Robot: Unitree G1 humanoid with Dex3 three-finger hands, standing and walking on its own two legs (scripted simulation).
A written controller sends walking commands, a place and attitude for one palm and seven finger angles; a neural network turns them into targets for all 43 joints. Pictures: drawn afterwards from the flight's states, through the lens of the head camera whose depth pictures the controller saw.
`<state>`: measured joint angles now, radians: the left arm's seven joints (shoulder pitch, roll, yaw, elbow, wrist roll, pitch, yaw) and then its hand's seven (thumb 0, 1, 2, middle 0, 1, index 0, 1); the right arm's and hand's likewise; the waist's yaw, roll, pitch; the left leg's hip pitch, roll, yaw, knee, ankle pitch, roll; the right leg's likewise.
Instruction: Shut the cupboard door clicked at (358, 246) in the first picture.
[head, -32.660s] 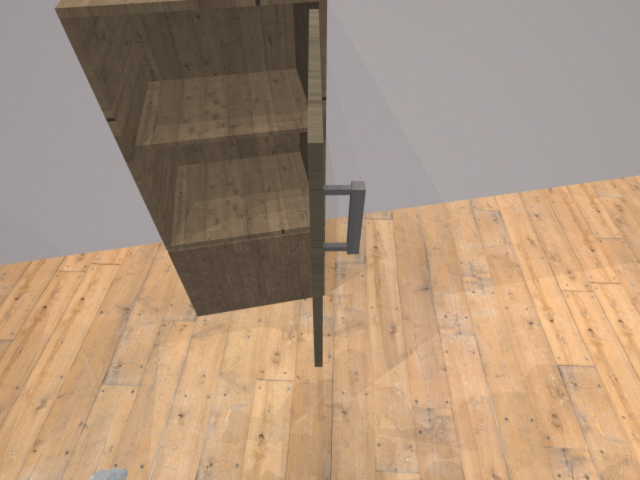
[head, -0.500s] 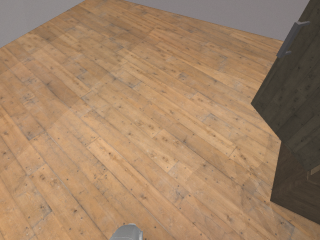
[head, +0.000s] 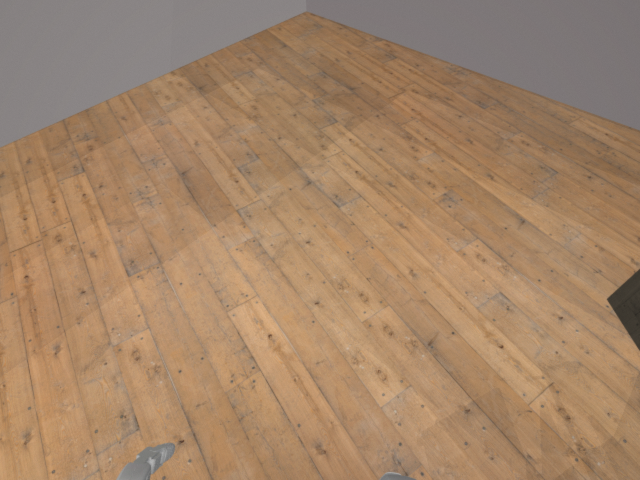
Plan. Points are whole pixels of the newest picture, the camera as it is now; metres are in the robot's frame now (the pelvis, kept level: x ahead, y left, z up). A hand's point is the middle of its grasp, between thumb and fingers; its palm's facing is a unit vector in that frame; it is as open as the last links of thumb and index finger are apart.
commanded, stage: walk to a spot facing it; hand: left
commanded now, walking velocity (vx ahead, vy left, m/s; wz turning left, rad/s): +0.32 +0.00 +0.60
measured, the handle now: out of the picture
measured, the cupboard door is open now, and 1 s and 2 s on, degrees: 48 48 48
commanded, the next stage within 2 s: turn to face it in 0.42 s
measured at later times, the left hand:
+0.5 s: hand out of the picture +0.06 +0.20 -0.19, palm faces +0.41 -0.90 -0.18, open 7.3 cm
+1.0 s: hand (173, 350) +0.34 +0.28 -0.17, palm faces +0.23 -0.95 -0.19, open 7.3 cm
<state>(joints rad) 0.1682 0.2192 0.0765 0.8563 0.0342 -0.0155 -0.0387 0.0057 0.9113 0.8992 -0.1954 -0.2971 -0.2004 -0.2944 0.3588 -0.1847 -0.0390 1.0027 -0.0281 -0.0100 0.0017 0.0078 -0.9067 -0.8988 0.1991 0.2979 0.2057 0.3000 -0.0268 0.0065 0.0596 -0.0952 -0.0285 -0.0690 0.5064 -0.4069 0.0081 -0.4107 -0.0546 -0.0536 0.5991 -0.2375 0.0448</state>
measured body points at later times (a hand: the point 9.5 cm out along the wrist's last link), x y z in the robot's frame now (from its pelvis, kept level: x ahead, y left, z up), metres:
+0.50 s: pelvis +0.18 +0.05 -0.02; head +0.22 +0.08 +0.43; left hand +0.04 +0.25 -0.17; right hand +0.41 -0.14 -0.13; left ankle +0.25 +0.14 -0.73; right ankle +0.10 -0.11 -0.70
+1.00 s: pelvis +0.31 +0.09 -0.01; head +0.34 +0.09 +0.44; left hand +0.33 +0.33 -0.15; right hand +0.39 -0.15 -0.16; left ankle +0.24 +0.15 -0.71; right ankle +0.36 -0.01 -0.73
